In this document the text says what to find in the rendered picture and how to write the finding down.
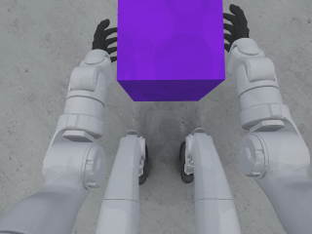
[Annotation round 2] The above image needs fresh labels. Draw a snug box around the carton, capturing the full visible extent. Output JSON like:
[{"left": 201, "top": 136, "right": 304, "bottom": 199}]
[{"left": 116, "top": 0, "right": 225, "bottom": 101}]

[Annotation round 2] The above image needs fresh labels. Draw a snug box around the robot right shin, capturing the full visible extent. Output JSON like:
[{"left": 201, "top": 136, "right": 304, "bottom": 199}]
[{"left": 184, "top": 128, "right": 213, "bottom": 174}]

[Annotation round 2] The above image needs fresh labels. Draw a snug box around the robot right thigh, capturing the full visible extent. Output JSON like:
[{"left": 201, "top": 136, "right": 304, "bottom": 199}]
[{"left": 185, "top": 133, "right": 242, "bottom": 234}]

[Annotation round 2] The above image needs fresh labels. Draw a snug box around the left robot hand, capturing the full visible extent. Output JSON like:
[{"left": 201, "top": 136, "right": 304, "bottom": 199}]
[{"left": 92, "top": 19, "right": 118, "bottom": 62}]

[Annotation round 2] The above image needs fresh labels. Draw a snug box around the right robot upper arm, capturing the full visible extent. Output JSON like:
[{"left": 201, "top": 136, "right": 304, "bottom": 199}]
[{"left": 238, "top": 132, "right": 312, "bottom": 234}]

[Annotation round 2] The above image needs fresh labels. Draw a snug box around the left robot upper arm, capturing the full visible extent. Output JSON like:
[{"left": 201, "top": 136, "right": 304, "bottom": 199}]
[{"left": 0, "top": 141, "right": 107, "bottom": 234}]

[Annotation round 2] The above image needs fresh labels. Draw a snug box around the right robot hand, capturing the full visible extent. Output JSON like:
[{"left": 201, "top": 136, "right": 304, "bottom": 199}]
[{"left": 223, "top": 4, "right": 250, "bottom": 53}]

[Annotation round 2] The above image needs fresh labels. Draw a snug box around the robot right forearm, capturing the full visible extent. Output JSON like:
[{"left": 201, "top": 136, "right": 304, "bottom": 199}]
[{"left": 226, "top": 37, "right": 310, "bottom": 169}]

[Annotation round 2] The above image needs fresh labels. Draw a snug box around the robot left forearm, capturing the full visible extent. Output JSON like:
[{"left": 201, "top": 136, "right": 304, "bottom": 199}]
[{"left": 42, "top": 49, "right": 115, "bottom": 180}]

